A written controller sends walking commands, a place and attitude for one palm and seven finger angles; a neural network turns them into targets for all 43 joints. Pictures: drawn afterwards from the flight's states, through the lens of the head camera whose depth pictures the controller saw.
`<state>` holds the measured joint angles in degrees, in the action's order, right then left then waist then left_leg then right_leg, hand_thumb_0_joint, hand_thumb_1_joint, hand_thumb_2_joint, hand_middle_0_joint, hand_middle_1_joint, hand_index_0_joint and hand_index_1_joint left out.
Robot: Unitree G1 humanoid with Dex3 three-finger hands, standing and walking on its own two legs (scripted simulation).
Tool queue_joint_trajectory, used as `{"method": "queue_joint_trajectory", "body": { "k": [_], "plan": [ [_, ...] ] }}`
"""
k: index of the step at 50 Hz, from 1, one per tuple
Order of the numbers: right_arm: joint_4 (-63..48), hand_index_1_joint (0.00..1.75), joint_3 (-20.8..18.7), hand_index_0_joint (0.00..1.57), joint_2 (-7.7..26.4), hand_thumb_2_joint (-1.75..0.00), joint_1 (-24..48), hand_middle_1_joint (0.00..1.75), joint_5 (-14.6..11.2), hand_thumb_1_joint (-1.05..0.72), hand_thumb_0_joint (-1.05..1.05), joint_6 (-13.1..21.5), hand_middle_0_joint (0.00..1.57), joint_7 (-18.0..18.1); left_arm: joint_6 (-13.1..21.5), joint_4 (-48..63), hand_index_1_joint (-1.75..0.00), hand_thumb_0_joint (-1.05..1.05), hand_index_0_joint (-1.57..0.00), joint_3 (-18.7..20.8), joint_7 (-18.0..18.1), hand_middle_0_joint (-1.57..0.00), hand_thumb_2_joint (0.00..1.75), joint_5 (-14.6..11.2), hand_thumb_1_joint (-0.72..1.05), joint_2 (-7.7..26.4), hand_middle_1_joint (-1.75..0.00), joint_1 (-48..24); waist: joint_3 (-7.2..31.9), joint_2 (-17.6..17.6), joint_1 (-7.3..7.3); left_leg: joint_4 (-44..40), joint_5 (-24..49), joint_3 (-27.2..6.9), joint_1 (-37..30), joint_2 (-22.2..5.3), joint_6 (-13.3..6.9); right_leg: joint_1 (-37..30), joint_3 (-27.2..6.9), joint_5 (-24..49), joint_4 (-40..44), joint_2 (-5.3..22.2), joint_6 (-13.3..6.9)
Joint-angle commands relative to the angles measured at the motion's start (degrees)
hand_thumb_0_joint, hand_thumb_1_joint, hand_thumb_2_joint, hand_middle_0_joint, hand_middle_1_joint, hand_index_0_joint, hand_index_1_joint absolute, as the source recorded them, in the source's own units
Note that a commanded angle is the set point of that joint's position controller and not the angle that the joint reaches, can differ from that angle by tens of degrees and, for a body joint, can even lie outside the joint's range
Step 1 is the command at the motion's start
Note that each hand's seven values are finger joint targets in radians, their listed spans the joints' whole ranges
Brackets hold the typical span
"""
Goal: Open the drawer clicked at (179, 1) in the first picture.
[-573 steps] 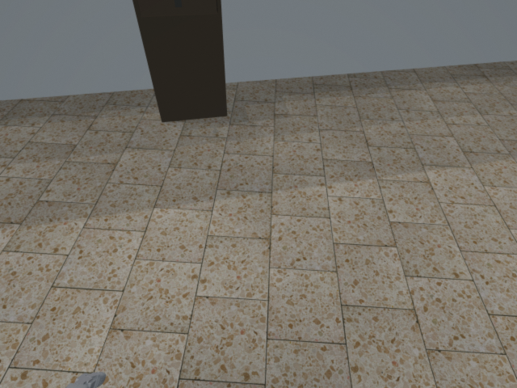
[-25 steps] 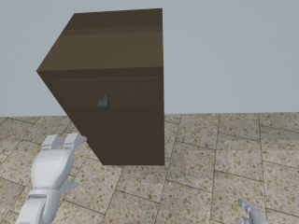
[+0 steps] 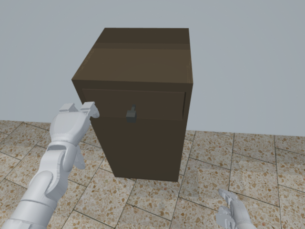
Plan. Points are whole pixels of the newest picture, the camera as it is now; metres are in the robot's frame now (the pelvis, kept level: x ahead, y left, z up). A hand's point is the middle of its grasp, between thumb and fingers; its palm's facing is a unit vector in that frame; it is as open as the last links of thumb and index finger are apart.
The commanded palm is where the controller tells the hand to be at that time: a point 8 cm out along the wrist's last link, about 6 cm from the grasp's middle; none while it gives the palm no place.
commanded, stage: raise the hand with hooked fingers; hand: left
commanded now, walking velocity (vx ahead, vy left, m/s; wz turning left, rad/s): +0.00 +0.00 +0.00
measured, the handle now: (132, 112) +0.52 +0.16 -0.04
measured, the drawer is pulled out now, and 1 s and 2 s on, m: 0.00 0.00 0.00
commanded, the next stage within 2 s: move the hooked fingers above the handle in 0.38 s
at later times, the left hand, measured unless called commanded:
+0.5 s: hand (81, 138) +0.31 +0.24 +0.08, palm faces +0.07 -0.08 -0.99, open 13.8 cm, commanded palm +0.28 +0.24 +0.13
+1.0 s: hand (101, 131) +0.35 +0.21 +0.05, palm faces -0.03 -0.06 -1.00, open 13.8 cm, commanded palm +0.34 +0.22 +0.11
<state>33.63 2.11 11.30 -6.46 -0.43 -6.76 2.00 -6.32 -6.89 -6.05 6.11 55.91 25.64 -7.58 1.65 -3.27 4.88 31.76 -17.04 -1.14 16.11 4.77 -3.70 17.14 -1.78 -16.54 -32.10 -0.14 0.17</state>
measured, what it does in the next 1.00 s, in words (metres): stands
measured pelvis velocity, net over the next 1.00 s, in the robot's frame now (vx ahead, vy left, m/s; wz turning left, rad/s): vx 0.01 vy -0.04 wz -0.01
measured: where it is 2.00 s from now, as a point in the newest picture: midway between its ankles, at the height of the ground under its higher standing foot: outside the picture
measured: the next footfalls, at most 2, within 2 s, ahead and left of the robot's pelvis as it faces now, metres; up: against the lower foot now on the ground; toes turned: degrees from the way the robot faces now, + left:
none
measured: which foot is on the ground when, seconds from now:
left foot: down 0.00-1.00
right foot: down 0.00-1.00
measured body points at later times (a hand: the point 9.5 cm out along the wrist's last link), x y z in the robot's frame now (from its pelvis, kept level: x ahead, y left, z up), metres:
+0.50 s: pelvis +0.00 +0.00 +0.00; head +0.02 -0.03 +0.45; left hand +0.30 +0.24 +0.13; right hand +0.18 -0.23 -0.12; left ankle -0.01 +0.08 -0.73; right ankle +0.00 -0.13 -0.73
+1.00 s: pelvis +0.01 -0.04 +0.00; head +0.05 -0.07 +0.45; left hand +0.35 +0.21 +0.10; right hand +0.16 -0.29 -0.13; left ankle -0.01 +0.08 -0.73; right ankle +0.00 -0.13 -0.73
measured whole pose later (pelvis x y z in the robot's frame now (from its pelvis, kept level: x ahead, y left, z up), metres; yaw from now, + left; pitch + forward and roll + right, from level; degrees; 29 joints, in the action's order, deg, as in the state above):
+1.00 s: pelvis +0.01 -0.04 +0.00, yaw +0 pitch +7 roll +1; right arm 36.3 -1.7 15.1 -11.3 -1.0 -7.1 3.3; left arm 0.9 -20.5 -3.5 7.2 55.2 26.3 -14.0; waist 3.3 -3.3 2.5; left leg 32.5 -17.8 -1.7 21.4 2.6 -1.2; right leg 23.2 -1.1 -17.5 -34.1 -2.3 -2.3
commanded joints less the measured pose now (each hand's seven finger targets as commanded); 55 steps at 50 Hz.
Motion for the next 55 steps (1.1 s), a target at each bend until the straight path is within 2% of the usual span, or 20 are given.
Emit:
{"method": "queue_joint_trajectory", "body": {
  "k": [1,5,7,13,18,23,25,27,28,30,32,35,37,40,43,44,47,51,53,55],
  "plan": [
    [-7.3,0.30,-3.7,0.20,8.1,-0.90,4.0,0.30,0.4,-0.90,0.00,1.9,0.20,0.1,1.6,10.6,-1.20,0.00,-0.30,5.4,-0.7,-0.30,0.30,-0.4,-0.50,9.3,-1.20,-15.5,12.6,0.0,-1.14,-5.5,23.9,-2.5,-7.1,-4.2,3.9,-3.9,3.2,11.2,3.8,-1.5,-3.4],
    [-7.5,0.30,-4.0,0.20,8.8,-0.90,3.2,0.30,0.5,-0.90,0.00,1.6,0.20,-0.7,3.4,11.0,-1.20,0.00,-0.30,6.4,-2.6,-0.30,0.30,-1.5,-0.50,9.6,-1.20,-11.4,12.4,2.1,-0.47,-5.9,25.8,-2.8,-6.6,-4.6,4.1,-4.8,3.4,12.0,4.1,-1.6,-3.3],
    [-7.7,0.30,-4.2,0.20,9.1,-0.90,3.2,0.30,0.8,-0.90,0.00,1.8,0.20,-0.8,5.1,13.4,-1.20,0.00,-0.30,8.4,-2.2,-0.30,0.30,-1.3,-0.50,11.3,-1.20,-11.7,13.6,0.8,0.02,-6.0,26.7,-3.3,-6.7,-4.7,4.3,-5.4,3.2,11.9,4.0,-1.6,-3.4],
    [-6.7,0.30,-5.0,0.20,8.8,-0.90,2.6,0.30,1.0,-0.90,0.00,2.6,0.20,-1.0,9.1,19.1,-1.20,0.00,-0.30,11.9,3.2,-0.30,0.30,-0.8,-0.50,13.5,-1.20,-13.9,16.7,-2.3,0.45,-5.1,28.7,-4.3,-8.7,-4.6,5.1,-3.9,3.0,11.9,3.3,-1.7,-3.5],
    [-5.7,0.30,-5.4,0.20,8.9,-0.90,2.4,0.30,0.3,-0.90,0.00,2.4,0.20,-1.1,6.6,13.9,-1.20,0.00,-0.30,10.4,5.5,-0.30,0.30,-1.0,-0.50,11.3,-1.20,-11.8,15.2,0.1,0.01,-5.5,21.8,-2.6,-5.8,-3.7,4.5,-3.5,3.1,10.2,3.6,-1.7,-3.4],
    [-6.2,0.30,-5.0,0.20,9.2,-0.90,3.3,0.30,-0.1,-0.90,0.00,1.9,0.20,-0.6,3.2,11.7,-1.20,0.00,-0.30,6.4,3.4,-0.30,0.30,-1.4,-0.50,9.0,-1.20,-11.8,13.2,2.3,-0.95,-6.4,17.3,-1.6,-4.2,-3.3,3.5,-4.4,3.0,9.1,4.5,-1.5,-3.2],
    [-6.1,0.30,-4.7,0.20,9.3,-0.90,3.5,0.30,-0.1,-0.90,0.00,1.7,0.20,-0.1,3.0,10.8,-1.20,0.00,-0.30,6.1,2.4,-0.30,0.30,-1.3,-0.50,10.1,-1.20,-14.5,12.6,3.2,-1.57,-6.4,14.7,-1.1,-3.5,-3.0,2.7,-4.2,2.6,8.2,5.1,-1.4,-3.0],
    [-6.0,0.30,-4.4,0.20,9.6,-0.90,3.6,0.30,0.1,-0.90,0.00,1.8,0.20,0.5,3.8,9.3,-1.20,0.00,-0.30,7.8,1.9,-0.30,0.30,-0.7,-0.50,12.5,-1.20,-17.6,12.3,3.0,-1.77,-6.2,12.7,-0.7,-2.8,-2.8,2.1,-4.0,2.1,7.2,5.5,-1.5,-3.0],
    [-5.8,0.30,-4.2,0.20,9.1,-0.90,3.4,0.30,0.2,-0.90,0.00,1.8,0.20,0.8,4.4,8.4,-1.20,0.00,-0.30,7.1,1.9,-0.30,0.30,-0.2,-0.50,12.2,-1.20,-19.6,12.4,3.5,-1.76,-6.0,12.3,-0.7,-2.6,-2.5,2.0,-3.9,2.2,6.8,5.3,-1.3,-3.0],
    [-5.6,0.30,-4.3,0.20,8.7,-0.90,3.1,0.30,0.2,-0.90,0.00,2.3,0.20,1.0,6.1,8.2,-1.20,0.00,-0.30,6.3,2.3,-0.30,0.30,0.0,-0.50,11.3,-1.20,-22.4,12.5,1.4,-1.90,-5.5,13.2,-0.8,-3.2,-2.3,2.0,-3.0,2.3,7.7,4.9,-1.4,-3.2],
    [-5.3,0.30,-4.4,0.20,8.9,-0.90,2.5,0.30,0.2,-0.90,0.00,2.4,0.20,1.5,7.1,5.4,-1.20,0.00,-0.30,9.1,2.8,-0.30,0.30,0.1,-0.50,13.9,-1.20,-23.2,13.5,2.0,-1.62,-4.9,12.8,-0.4,-2.3,-1.9,1.8,-3.6,1.9,8.1,4.8,-1.6,-3.1],
    [-5.0,0.30,-4.4,0.20,8.4,-0.90,2.1,0.30,-0.1,-0.90,0.00,2.5,0.20,1.8,7.8,1.3,-1.20,0.00,-0.30,8.3,3.8,-0.30,0.30,0.2,-0.50,12.9,-1.20,-25.5,13.7,1.7,-1.72,-4.0,12.3,0.5,-0.5,-1.3,1.6,-3.5,1.4,9.1,4.3,-1.3,-2.9],
    [-4.7,0.30,-4.7,0.20,8.7,-0.90,1.7,0.30,-0.2,-0.90,0.00,2.4,0.20,1.8,7.6,-1.4,-1.20,0.00,-0.30,9.9,4.3,-0.30,0.30,0.7,-0.50,14.4,-1.20,-26.0,14.7,1.5,-1.46,-3.5,12.7,0.7,0.4,-1.2,1.7,-3.9,1.0,9.9,4.0,-1.4,-2.9],
    [-5.0,0.30,-5.1,0.20,8.7,-0.90,1.1,0.30,-0.2,-0.90,0.00,2.2,0.20,1.7,7.2,-2.7,-1.20,0.00,-0.30,10.6,4.6,-0.30,0.30,0.4,-0.50,14.9,-1.20,-24.1,18.0,3.4,-0.94,-2.4,15.4,1.5,1.5,-1.1,1.4,-6.8,0.2,15.0,2.8,-0.9,-2.6],
    [-5.4,0.30,-5.3,0.20,9.1,-0.90,0.9,0.30,-0.3,-0.90,0.00,1.9,0.20,1.6,6.8,-4.2,-1.20,0.00,-0.30,9.9,3.7,-0.30,0.30,-0.3,-0.50,13.9,-1.20,-21.8,17.9,5.1,-1.14,-1.8,15.8,2.0,3.5,-1.0,1.2,-8.0,-0.4,18.2,2.3,-0.6,-2.1],
    [-5.6,0.30,-5.4,0.20,9.2,-0.90,0.7,0.30,-0.2,-0.90,0.00,1.9,0.20,1.5,6.9,-3.2,-1.20,0.00,-0.30,8.4,3.4,-0.30,0.30,-0.6,-0.50,12.5,-1.20,-22.3,18.4,4.8,-1.43,-1.6,16.5,2.1,3.3,-1.1,1.1,-8.1,-0.4,19.9,1.9,-0.4,-2.1],
    [-5.8,0.30,-5.8,0.20,9.5,-0.90,0.2,0.30,-0.3,-0.90,0.00,1.9,0.20,1.4,7.5,-2.6,-1.20,0.00,-0.30,8.3,3.0,-0.30,0.30,-0.8,-0.50,12.2,-1.20,-22.2,18.5,5.0,-1.86,-0.8,17.3,2.0,3.7,-0.9,1.0,-7.8,-0.4,21.6,1.3,-0.5,-1.9],
    [-4.9,0.30,-6.2,0.20,9.6,-0.90,-1.1,0.30,-0.2,-0.90,0.00,2.0,0.20,2.0,9.5,-3.3,-1.20,0.00,-0.30,10.1,4.1,-0.30,0.30,-0.1,-0.50,14.6,-1.20,-26.2,18.5,6.4,-2.61,0.2,15.6,2.1,5.0,-0.8,0.7,-6.4,-1.0,21.9,0.9,-0.2,-1.5],
    [-4.5,0.30,-6.6,0.20,9.5,-0.90,-1.9,0.30,-0.2,-0.90,0.00,2.1,0.20,2.0,10.8,-1.7,-1.20,0.00,-0.30,11.5,5.7,-0.30,0.30,0.6,-0.50,16.2,-1.20,-29.4,20.8,3.1,-2.56,0.7,16.4,1.9,4.4,-0.7,0.8,-5.9,-1.0,21.0,0.1,-0.3,-1.9],
    [-4.0,0.30,-7.0,0.20,9.1,-0.90,-2.7,0.30,0.0,-0.90,0.00,2.2,0.20,1.8,11.3,-1.7,-1.20,0.00,-0.30,10.9,7.3,-0.30,0.30,1.0,-0.50,14.9,-1.20,-29.5,22.4,1.2,-2.56,1.5,18.9,1.8,2.7,-0.9,1.0,-4.6,-0.4,22.2,-1.0,-0.7,-2.3]
  ]
}}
